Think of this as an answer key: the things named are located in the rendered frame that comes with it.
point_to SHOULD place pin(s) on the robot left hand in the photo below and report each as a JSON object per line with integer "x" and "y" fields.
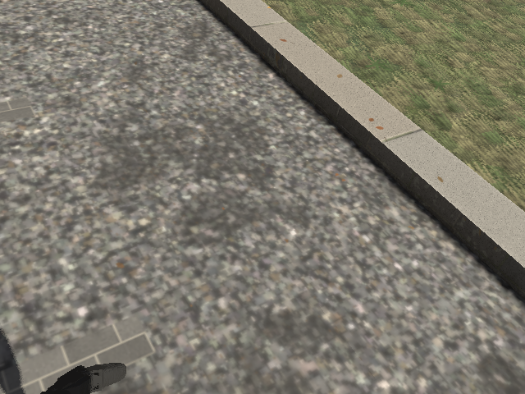
{"x": 81, "y": 380}

